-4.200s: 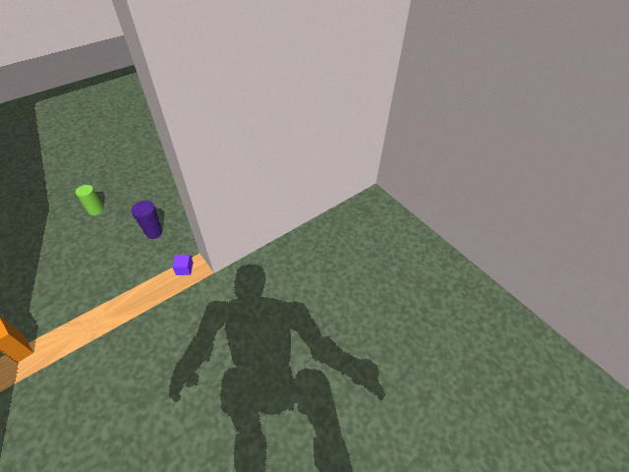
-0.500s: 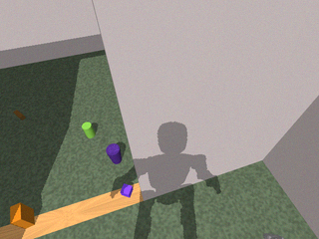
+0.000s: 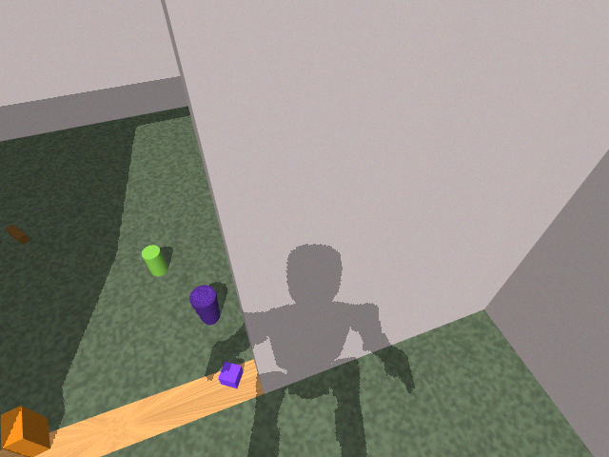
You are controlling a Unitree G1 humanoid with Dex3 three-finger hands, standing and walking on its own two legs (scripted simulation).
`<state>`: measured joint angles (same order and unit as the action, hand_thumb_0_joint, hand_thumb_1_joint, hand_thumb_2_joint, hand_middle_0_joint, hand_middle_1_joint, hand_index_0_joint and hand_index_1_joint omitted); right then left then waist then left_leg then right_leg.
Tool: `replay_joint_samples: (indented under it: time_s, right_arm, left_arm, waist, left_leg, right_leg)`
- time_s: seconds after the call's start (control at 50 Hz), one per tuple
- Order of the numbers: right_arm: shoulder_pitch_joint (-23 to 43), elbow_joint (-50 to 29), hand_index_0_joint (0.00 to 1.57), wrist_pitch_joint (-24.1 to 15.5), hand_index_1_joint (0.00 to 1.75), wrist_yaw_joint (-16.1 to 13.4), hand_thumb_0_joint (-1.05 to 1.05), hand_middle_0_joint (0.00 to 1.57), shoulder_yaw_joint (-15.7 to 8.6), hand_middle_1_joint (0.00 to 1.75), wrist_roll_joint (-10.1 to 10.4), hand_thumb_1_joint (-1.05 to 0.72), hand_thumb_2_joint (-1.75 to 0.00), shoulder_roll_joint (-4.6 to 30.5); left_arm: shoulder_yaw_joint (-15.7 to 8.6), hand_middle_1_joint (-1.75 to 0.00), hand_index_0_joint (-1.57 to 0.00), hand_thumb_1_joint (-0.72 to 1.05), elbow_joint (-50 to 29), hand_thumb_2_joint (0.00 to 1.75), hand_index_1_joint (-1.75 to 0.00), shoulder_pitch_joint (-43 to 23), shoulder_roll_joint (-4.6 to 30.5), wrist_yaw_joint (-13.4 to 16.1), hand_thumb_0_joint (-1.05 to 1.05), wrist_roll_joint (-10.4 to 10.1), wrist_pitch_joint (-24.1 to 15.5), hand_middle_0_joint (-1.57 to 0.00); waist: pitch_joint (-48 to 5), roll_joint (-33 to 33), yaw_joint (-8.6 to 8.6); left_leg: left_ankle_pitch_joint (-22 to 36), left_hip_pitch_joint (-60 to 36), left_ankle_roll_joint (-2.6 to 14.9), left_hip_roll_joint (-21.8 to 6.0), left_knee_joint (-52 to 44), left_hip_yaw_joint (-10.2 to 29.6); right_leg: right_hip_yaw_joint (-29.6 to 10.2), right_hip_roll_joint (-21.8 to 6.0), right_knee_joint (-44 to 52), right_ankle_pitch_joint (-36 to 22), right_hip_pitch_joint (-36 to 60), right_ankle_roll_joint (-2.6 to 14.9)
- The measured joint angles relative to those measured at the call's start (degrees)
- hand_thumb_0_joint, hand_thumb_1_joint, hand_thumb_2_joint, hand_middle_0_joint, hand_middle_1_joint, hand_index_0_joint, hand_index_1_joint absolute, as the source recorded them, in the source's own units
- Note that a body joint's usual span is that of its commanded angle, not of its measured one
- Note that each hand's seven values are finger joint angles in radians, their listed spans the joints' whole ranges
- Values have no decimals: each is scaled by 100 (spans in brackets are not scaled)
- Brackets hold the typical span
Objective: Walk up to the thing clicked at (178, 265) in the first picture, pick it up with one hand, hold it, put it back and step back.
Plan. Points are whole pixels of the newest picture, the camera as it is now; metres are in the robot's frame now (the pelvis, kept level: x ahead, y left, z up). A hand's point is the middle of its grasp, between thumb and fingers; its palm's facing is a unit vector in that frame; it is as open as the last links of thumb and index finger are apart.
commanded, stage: walk up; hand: left
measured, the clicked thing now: (231, 375) +0.47 +0.24 -0.75
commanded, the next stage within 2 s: none
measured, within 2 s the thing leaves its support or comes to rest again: neither
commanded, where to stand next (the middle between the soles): +0.06 +0.00 m, yaw -2 degrees
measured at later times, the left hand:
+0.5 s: hand out of the picture +0.08 +0.26 -0.15, palm faces +0.00 -0.94 -0.35, open 7.4 cm
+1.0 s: hand (131, 408) +0.23 +0.29 -0.18, palm faces -0.04 -0.93 -0.37, open 7.4 cm
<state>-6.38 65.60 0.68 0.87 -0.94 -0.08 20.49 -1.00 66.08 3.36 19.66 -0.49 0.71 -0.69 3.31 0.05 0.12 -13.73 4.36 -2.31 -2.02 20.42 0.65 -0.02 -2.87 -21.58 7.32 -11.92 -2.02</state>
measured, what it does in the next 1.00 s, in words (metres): walks ahead: right foot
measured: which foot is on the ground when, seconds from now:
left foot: down 0.00-1.00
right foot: down 0.00-0.66, up 0.68-0.96, down 0.98-1.00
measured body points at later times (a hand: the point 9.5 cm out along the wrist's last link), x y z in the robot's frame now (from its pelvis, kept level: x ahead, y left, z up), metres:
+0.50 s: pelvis +0.02 +0.00 +0.00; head +0.01 -0.01 +0.45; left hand +0.08 +0.31 -0.13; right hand +0.07 -0.31 -0.14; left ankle -0.03 +0.15 -0.74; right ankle +0.05 -0.14 -0.74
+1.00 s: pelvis +0.13 +0.01 -0.03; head +0.18 +0.02 +0.41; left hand +0.23 +0.33 -0.15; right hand +0.14 -0.32 -0.15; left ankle +0.00 +0.14 -0.74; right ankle +0.26 -0.08 -0.75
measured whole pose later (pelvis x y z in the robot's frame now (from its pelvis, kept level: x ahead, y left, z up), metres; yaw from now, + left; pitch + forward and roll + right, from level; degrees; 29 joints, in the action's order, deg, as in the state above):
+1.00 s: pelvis +0.13 +0.01 -0.03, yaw +0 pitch -3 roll +1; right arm -17.2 51.7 1.2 -2.0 -3.7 0.9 22.1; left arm -3.9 52.1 8.0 23.1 -1.4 0.6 2.2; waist 10.2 -1.4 1.5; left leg -30.7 1.5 -0.4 -1.3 36.5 -1.8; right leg 1.3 0.8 -34.1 4.5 -25.4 2.6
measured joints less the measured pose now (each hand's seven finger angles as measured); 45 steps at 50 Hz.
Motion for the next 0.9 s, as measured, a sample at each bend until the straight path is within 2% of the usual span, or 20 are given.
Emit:
replay_joint_samples:
  time_s: [0.38, 0.48, 0.52, 0.54, 0.56, 0.62, 0.64, 0.66, 0.68, 0.7, 0.76, 0.84, 0.9]
  right_arm:
    - [-97, -65, 20, -13, 30, -2, 1, 21, -13, 30, -14, -91, -90, -36]
    - [-385, -348, 20, -16, 30, 131, 1, 21, -136, 30, -127, -91, -90, 62]
    - [-506, -451, 20, -17, 30, 151, 1, 21, -177, 30, -149, -91, -90, 123]
    - [-547, -502, 20, -22, 30, 152, 1, 21, -194, 30, -154, -91, -90, 152]
    - [-563, -534, 20, -23, 30, 142, 1, 21, -214, 30, -163, -91, -90, 194]
    - [-617, -631, 20, 4, 30, 139, 1, 20, -283, 30, -186, -91, -90, 303]
    - [-639, -673, 20, -24, 30, 155, 1, 20, -300, 30, -185, -91, -90, 310]
    - [-664, -722, 20, -84, 30, 171, 1, 20, -319, 30, -190, -91, -90, 294]
    - [-707, -791, 20, -170, 30, 180, 1, 20, -348, 30, -210, -91, -90, 269]
    - [-763, -866, 20, -249, 30, 175, 1, 20, -375, 30, -227, -91, -90, 232]
    - [-1022, -1050, 20, -366, 30, 140, 1, 20, -374, 30, -195, -91, -90, 121]
    - [-1281, -1154, 20, -371, 30, 19, 0, 21, -301, 30, -134, -91, -90, 64]
    - [-1306, -1207, 20, -263, 30, -109, 1, 21, -269, 30, -69, -90, -90, 90]
  left_arm:
    - [-25, -30, -20, 90, -1, 90, -30, 118, 0, -1, 1, -2, 34, -21]
    - [-105, -30, -20, 90, -237, 90, -30, 468, 18, -110, 1, 103, -19, -21]
    - [-136, -30, -20, 90, -366, 90, -30, 614, 61, -117, 1, 120, -62, -21]
    - [-150, -30, -20, 90, -442, 90, -30, 676, 102, -112, 1, 123, -107, -21]
    - [-174, -30, -20, 90, -495, 90, -30, 718, 113, -98, 1, 124, -147, -21]
    - [-198, -30, -20, 90, -649, 90, -30, 874, 103, -100, 0, 153, -152, -21]
    - [-195, -30, -20, 90, -702, 90, -30, 939, 134, -110, 0, 156, -119, -21]
    - [-194, -30, -20, 90, -740, 90, -30, 1018, 187, -118, 0, 142, -67, -21]
    - [-194, -30, -20, 90, -752, 90, -30, 1092, 235, -112, 1, 112, 1, -21]
    - [-197, -30, -20, 90, -729, 90, -30, 1140, 270, -90, 1, 105, 69, -21]
    - [-181, -30, -20, 90, -749, 90, -30, 1159, 385, -63, 1, 85, 128, -21]
    - [-232, -30, -20, 91, -1051, 90, -30, 1016, 510, -106, 1, 36, 74, -21]
    - [-242, -30, -20, 91, -1195, 90, -30, 809, 517, -110, 1, 22, 153, -21]
  waist:
    - [-15, 31, -31]
    - [-211, 140, -32]
    - [-220, 172, -25]
    - [-179, 161, -23]
    - [-111, 192, -27]
    - [-16, 275, -48]
    - [6, 227, -79]
    - [15, 121, -116]
    - [-1, 33, -127]
    - [-19, -17, -93]
    - [21, -61, 83]
    - [298, -172, 85]
    - [493, -227, 118]
  left_leg:
    - [-23, 1, 23, 29, 15, -8]
    - [-911, 151, 309, -16, 559, 44]
    - [-822, 227, 371, -16, 722, 104]
    - [-682, 295, 425, -7, 873, 110]
    - [-729, 380, 441, -26, 1115, 122]
    - [-1415, 703, 523, -16, 1648, 75]
    - [-1295, 696, 534, 23, 1564, 3]
    - [-946, 600, 467, 94, 1388, -89]
    - [-693, 521, 328, 148, 1240, -162]
    - [-702, 459, 286, 173, 1160, -192]
    - [-705, 169, 321, 144, 779, -84]
    - [-713, -281, 303, 114, 436, -94]
    - [-945, -451, 249, 117, 574, -144]
  right_leg:
    - [-13, -28, -38, 34, -12, -21]
    - [-26, 78, -620, 1183, -164, 206]
    - [-21, 107, -663, 964, -174, 242]
    - [-25, 99, -637, 504, -168, 207]
    - [1, 104, -722, 442, -170, 118]
    - [108, 58, -830, 747, -109, 42]
    - [83, 3, -886, 832, -103, 62]
    - [2, -75, -1028, 955, -145, 120]
    - [-125, -86, -1402, 1278, -288, 194]
    - [-251, 5, -1912, 1585, -484, 248]
    - [-279, 329, -2931, 1921, -975, 353]
    - [-181, 375, -2831, 1617, -1437, 390]
    - [-68, 290, -2192, 949, -1593, 400]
